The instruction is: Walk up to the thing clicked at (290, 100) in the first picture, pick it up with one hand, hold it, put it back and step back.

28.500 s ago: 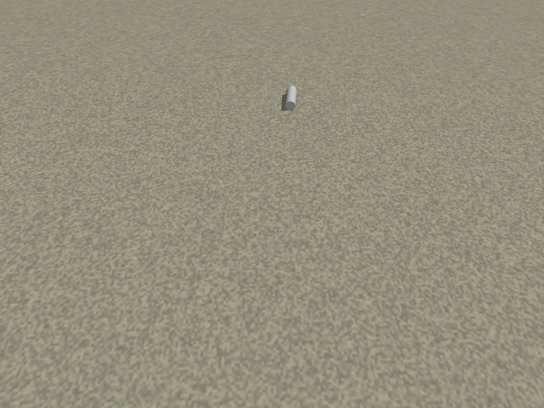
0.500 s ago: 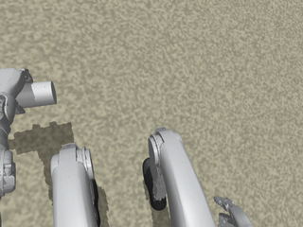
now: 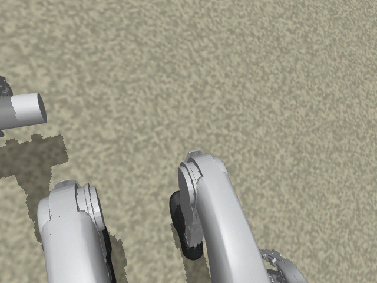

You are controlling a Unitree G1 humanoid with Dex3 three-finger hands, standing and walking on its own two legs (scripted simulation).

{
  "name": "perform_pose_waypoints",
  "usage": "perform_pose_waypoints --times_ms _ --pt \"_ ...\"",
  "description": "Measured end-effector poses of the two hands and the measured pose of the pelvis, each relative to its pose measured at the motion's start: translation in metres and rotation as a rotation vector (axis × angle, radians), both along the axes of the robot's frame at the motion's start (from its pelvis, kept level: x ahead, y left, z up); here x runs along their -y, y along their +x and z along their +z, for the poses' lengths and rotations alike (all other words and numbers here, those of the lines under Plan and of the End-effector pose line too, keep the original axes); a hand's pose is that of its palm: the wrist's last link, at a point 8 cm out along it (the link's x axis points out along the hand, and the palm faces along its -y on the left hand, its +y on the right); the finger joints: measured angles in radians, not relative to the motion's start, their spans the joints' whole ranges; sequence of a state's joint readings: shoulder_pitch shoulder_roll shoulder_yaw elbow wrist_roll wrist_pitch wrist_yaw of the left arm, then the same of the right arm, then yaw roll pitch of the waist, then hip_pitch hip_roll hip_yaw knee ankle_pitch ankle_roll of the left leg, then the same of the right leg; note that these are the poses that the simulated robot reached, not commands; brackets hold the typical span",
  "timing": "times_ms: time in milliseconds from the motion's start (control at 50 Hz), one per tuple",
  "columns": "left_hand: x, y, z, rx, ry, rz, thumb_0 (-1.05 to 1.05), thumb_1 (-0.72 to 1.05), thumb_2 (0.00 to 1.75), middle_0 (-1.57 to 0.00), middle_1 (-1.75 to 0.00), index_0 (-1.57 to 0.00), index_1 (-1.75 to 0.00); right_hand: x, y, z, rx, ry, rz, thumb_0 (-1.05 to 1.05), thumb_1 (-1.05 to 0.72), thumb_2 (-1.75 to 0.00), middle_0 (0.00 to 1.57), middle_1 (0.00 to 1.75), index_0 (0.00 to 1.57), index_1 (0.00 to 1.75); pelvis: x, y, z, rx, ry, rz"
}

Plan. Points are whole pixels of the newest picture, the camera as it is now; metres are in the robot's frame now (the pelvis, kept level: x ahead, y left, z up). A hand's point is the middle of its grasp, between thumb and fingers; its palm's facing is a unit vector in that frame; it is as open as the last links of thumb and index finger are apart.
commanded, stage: lower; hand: left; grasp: from above
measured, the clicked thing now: out of the picture +0.48 +0.32 -0.21
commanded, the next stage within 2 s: rest in 0.36 s
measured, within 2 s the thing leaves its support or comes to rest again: rests again in 1.90 s
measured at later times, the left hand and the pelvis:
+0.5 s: hand out of the picture +0.48 +0.29 -0.23, palm faces -0.48 -0.08 -0.88, open 9.7 cm; pelvis +0.00 +0.00 -0.03, yaw -2 degrees
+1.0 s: hand (7, 120) +0.48 +0.29 -0.27, palm faces -0.48 -0.08 -0.87, open 9.7 cm; pelvis +0.00 +0.00 -0.04, yaw -4 degrees
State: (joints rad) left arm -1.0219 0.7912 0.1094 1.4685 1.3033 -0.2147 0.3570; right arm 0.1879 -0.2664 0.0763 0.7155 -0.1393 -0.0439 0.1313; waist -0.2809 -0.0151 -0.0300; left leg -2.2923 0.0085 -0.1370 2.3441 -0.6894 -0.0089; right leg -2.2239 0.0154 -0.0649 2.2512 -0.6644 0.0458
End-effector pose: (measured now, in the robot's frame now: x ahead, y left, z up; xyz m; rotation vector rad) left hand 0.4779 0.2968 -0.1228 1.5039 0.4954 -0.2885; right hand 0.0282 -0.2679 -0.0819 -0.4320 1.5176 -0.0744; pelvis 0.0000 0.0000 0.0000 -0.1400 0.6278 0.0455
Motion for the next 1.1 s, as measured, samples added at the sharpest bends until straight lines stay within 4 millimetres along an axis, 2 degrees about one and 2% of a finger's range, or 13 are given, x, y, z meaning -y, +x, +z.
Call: perform_pose_waypoints --times_ms 160,600,1100 --pt "-0.003 0.001 -0.012 -0.012 0.003 0.007 -0.02 0.06 0.41 -0.69 -0.60 -0.73 -0.54 0.000 0.004 -0.005 -0.001 -0.001 0.018 0.00 -0.91 -0.90 0.20 0.30 0.21 0.30 -0.001 0.001 -0.007 0.004 -0.005 0.000" --pt "0.000 0.007 -0.063 -0.002 -0.018 -0.005 -0.02 0.06 0.42 -0.70 -0.58 -0.74 -0.52 -0.002 0.002 -0.022 -0.030 -0.009 0.068 0.00 -0.91 -0.90 0.20 0.30 0.21 0.30 -0.002 0.003 -0.035 0.038 -0.030 -0.019" --pt "0.002 0.010 -0.096 -0.010 -0.026 0.003 -0.01 0.06 0.44 -0.68 -0.58 -0.72 -0.52 -0.005 0.000 -0.012 -0.039 -0.030 0.144 0.00 -0.91 -0.90 0.20 0.30 0.21 0.30 -0.004 0.003 -0.043 0.075 -0.065 -0.040"
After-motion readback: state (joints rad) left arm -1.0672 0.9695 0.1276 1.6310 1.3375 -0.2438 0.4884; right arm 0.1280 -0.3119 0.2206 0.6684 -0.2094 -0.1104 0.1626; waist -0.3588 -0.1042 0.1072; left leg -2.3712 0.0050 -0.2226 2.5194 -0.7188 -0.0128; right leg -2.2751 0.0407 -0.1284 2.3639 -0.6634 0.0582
